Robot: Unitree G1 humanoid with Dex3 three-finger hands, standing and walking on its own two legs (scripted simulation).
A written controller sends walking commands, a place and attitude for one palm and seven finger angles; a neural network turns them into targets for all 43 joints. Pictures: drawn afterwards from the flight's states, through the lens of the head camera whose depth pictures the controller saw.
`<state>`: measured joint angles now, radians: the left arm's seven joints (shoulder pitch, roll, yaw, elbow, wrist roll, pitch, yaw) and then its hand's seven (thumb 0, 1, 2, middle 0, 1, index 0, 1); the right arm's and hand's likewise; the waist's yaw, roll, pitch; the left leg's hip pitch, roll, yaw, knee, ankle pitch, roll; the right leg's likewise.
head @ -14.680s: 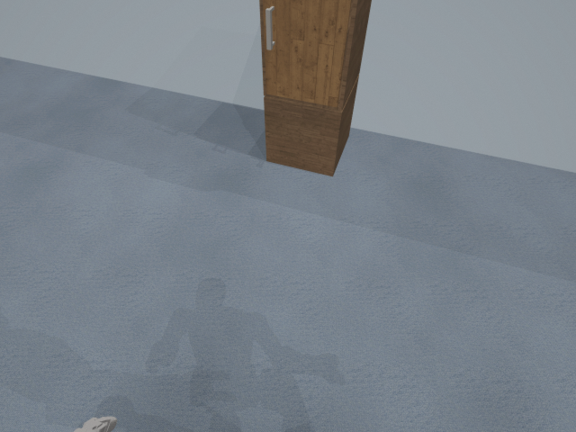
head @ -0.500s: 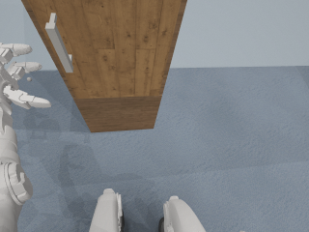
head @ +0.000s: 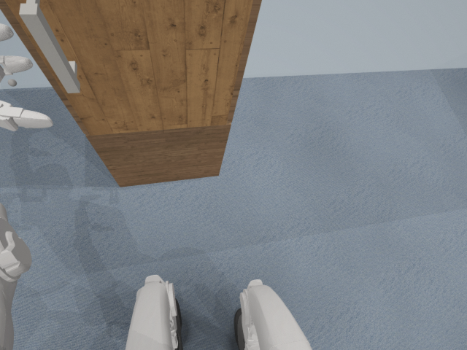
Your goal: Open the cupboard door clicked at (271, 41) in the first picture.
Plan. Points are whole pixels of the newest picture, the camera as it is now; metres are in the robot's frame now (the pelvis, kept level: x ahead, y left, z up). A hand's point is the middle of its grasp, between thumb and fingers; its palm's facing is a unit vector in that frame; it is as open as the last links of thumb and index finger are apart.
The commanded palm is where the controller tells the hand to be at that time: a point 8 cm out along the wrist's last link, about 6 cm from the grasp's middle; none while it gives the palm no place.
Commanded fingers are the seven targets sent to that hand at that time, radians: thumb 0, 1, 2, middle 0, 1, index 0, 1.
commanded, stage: move the hooked fingers beside the handle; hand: left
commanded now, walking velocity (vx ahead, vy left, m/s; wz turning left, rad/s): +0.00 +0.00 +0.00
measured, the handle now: (55, 45) +0.57 +0.24 +0.08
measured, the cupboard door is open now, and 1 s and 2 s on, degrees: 0 0 0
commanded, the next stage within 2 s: slide the fingers in behind the handle in 0.56 s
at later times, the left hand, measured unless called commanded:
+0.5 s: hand (8, 85) +0.50 +0.30 +0.07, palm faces +0.14 -0.99 -0.02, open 14.0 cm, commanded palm +0.49 +0.32 +0.07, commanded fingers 0.00 -0.50 0.30 -0.30 -1.20 -0.30 -1.20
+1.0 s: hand (27, 87) +0.50 +0.27 +0.08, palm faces +0.12 -0.99 -0.02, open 14.0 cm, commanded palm +0.48 +0.30 +0.07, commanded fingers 0.00 -0.50 0.30 -0.30 -1.20 -0.30 -1.20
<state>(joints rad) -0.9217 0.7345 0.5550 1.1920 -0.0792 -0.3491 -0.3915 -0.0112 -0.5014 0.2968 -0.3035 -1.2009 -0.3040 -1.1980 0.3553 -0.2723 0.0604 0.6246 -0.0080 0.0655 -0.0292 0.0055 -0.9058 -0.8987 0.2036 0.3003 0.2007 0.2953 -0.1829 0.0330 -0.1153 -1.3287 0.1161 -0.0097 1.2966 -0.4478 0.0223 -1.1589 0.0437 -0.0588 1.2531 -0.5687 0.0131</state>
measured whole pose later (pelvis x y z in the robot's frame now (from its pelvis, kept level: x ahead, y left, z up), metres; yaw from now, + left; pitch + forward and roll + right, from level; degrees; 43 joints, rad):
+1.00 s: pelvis +0.00 +0.00 +0.01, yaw +1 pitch +25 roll -5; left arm -0.87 0.62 0.49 1.15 -0.10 -0.40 -0.33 -0.01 -0.50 0.30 -0.30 -1.20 -0.30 -1.20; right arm 0.34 -0.26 0.04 0.64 -0.01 0.07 -0.02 0.00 -0.91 -0.90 0.20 0.30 0.20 0.30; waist -0.16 0.03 -0.13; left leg -1.28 0.11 -0.02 1.28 -0.45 0.01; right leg -1.11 0.04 -0.07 1.24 -0.58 0.00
